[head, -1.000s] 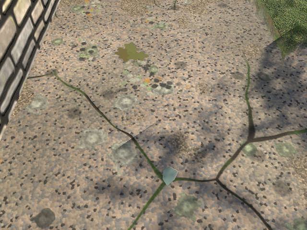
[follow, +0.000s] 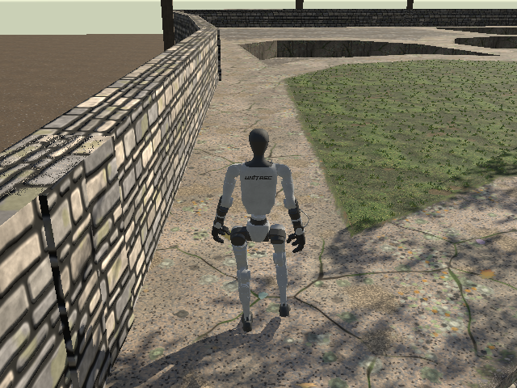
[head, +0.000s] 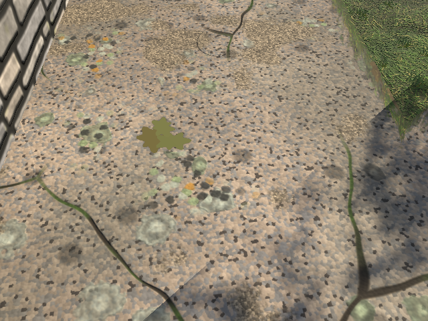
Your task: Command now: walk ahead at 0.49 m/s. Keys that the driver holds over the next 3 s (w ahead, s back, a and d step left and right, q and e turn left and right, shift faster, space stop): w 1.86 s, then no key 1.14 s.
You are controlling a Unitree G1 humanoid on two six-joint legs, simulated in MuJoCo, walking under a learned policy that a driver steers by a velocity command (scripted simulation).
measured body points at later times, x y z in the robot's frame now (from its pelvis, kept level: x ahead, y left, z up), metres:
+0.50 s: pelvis +0.27 -0.09 +0.00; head +0.29 -0.11 +0.45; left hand +0.34 +0.17 -0.12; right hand +0.34 -0.36 -0.14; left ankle +0.25 +0.08 -0.65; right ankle +0.29 -0.17 -0.74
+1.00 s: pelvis +0.54 -0.02 -0.01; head +0.57 -0.01 +0.44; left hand +0.55 +0.24 -0.16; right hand +0.68 -0.28 -0.13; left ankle +0.61 +0.06 -0.74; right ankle +0.40 -0.17 -0.64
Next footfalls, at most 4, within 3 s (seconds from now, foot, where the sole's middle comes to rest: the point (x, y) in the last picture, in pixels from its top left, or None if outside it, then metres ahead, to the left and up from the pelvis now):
0.32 right None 0.34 -0.17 -0.78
0.88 left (199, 280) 0.65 0.06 -0.78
1.46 right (258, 200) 0.97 -0.16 -0.78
2.00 left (196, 145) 1.27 0.07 -0.78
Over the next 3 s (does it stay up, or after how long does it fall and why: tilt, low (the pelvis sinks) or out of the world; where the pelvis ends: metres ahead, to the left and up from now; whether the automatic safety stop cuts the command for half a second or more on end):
stays up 1.22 -0.04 -0.01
